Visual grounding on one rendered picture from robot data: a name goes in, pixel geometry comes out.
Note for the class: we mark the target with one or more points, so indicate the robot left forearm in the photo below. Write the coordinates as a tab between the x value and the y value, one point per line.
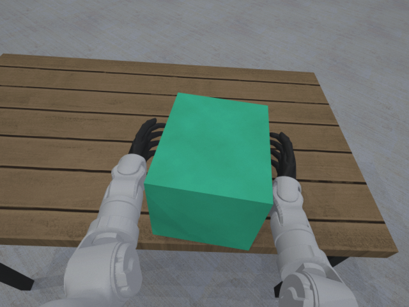
121	206

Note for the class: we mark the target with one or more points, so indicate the left robot hand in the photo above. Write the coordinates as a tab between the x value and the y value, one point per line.
142	142

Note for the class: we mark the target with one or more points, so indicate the robot right forearm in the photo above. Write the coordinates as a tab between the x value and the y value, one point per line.
294	240

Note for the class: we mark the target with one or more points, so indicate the robot right upper arm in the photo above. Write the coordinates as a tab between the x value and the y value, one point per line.
303	289

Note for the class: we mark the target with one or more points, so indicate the robot left upper arm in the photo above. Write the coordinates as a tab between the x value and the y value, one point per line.
105	275

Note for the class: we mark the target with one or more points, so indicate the right robot hand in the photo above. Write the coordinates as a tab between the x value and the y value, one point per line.
286	165

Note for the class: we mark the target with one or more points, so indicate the carton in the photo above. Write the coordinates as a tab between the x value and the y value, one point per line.
210	179

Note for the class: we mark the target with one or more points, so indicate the table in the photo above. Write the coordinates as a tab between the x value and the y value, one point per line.
66	122

